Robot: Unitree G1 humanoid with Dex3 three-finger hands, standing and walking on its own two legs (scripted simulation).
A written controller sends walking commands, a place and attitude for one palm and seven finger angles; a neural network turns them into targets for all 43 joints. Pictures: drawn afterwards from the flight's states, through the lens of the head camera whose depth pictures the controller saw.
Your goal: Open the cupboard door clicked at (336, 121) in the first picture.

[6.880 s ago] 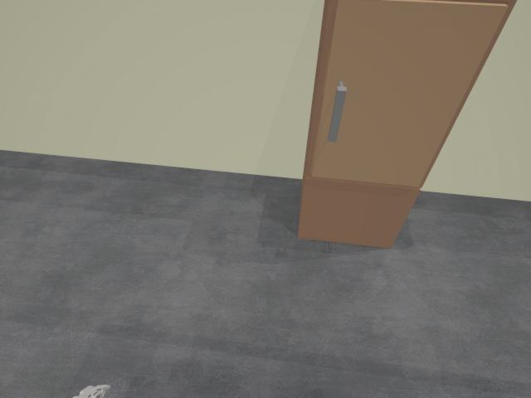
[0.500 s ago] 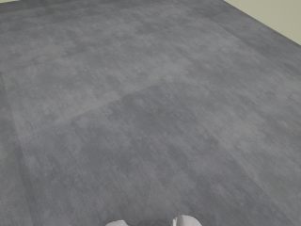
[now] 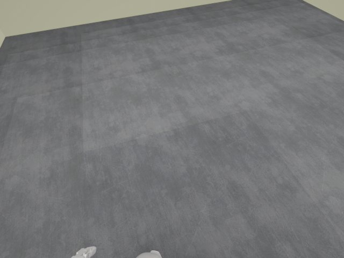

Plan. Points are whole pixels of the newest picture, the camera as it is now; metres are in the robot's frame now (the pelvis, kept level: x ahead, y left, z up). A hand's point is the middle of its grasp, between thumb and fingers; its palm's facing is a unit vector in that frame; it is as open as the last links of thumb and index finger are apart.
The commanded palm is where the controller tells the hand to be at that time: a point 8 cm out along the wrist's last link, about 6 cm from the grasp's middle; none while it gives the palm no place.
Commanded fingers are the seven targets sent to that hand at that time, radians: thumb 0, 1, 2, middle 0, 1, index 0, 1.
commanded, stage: turn to face it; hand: left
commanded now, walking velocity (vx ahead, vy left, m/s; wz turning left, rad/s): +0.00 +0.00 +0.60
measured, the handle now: out of the picture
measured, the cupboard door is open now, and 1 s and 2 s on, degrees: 0 0 0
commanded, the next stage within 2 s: none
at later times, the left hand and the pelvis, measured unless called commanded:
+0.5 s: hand out of the picture -0.06 +0.24 -0.19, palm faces +0.37 -0.90 -0.24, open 7.4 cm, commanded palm none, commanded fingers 0.00 0.90 0.90 -0.20 -0.30 -0.20 -0.30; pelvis -0.01 +0.03 -0.01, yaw +20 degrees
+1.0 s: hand out of the picture +0.03 +0.26 -0.13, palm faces +0.54 -0.79 -0.29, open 7.4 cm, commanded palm none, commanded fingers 0.00 0.90 0.90 -0.20 -0.30 -0.20 -0.30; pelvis +0.01 +0.00 +0.00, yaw +36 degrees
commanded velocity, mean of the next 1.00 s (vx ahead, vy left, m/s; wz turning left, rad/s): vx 0.00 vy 0.00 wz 0.60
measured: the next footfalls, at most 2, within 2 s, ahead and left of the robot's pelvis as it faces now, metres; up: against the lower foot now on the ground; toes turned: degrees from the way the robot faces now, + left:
left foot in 0.44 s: -0.02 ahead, +0.14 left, +0.00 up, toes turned +25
right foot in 0.96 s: +0.12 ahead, -0.06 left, +0.00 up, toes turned +34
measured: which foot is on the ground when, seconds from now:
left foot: up 0.00-0.42, down 0.44-0.96, up 0.98-1.00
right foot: down 0.00-0.44, up 0.46-0.94, down 0.96-1.00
